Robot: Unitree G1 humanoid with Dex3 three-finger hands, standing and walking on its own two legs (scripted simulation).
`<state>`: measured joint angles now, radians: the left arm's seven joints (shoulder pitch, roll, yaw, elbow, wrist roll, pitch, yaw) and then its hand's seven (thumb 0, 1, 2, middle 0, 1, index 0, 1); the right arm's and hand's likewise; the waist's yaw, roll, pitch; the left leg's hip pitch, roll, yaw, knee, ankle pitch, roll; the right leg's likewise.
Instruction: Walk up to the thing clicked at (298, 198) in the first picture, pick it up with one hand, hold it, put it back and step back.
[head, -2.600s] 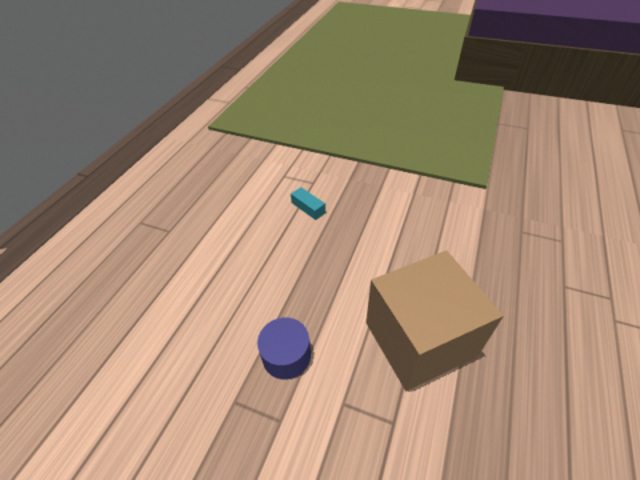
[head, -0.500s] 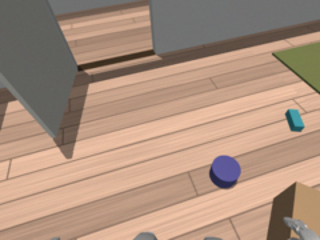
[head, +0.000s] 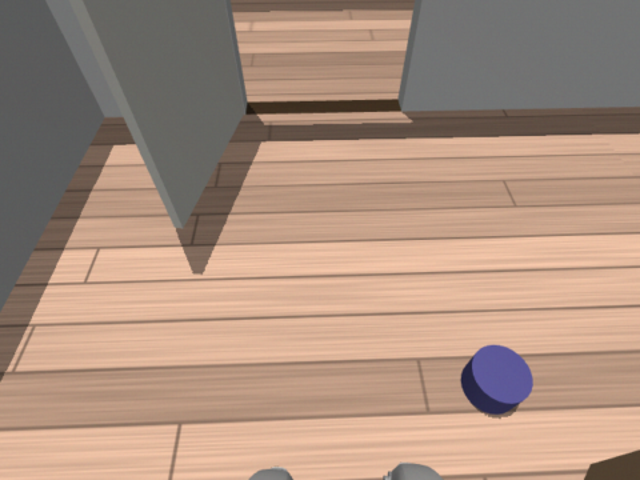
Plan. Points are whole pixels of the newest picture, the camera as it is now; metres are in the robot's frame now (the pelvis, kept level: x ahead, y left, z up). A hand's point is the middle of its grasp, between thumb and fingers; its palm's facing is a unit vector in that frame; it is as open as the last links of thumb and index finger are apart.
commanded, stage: walk up
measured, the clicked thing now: out of the picture +0.70 -1.18 -0.71
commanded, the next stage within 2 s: stand in 0.84 s
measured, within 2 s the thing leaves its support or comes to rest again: neither
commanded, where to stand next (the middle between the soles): +0.06 -0.01 m, yaw +5 degrees
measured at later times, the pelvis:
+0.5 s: pelvis -0.01 -0.01 +0.01, yaw +7 degrees
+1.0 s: pelvis +0.00 -0.01 +0.04, yaw +7 degrees
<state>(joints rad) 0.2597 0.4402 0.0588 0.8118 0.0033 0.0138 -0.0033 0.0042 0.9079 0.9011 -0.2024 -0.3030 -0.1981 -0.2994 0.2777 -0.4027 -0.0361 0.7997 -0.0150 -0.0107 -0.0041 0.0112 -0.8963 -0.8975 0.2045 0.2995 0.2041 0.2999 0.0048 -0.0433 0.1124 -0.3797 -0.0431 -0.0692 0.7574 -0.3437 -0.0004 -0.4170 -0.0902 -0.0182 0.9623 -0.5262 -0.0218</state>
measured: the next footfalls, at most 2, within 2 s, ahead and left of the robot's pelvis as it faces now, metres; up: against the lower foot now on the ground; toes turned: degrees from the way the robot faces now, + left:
right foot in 0.06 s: +0.06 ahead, -0.13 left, +0.00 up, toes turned +3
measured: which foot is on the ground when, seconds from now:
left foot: down 0.00-1.00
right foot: up 0.00-0.04, down 0.06-1.00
